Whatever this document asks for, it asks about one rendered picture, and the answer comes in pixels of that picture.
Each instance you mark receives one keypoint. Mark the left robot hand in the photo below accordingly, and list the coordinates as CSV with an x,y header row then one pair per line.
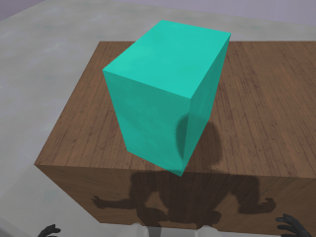
x,y
48,230

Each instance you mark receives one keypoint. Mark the robot right thigh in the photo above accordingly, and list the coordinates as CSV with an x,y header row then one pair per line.
x,y
207,232

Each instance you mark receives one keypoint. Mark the pedestal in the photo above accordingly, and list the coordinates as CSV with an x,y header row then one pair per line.
x,y
254,161

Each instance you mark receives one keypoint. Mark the right robot hand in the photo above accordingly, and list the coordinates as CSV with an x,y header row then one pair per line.
x,y
295,227

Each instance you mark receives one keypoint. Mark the carton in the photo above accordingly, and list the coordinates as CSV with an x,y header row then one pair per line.
x,y
163,89

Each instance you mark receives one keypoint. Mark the robot thigh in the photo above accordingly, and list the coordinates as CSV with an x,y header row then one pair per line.
x,y
134,230
207,232

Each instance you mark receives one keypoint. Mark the robot left thigh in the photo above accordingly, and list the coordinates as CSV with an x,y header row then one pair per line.
x,y
134,230

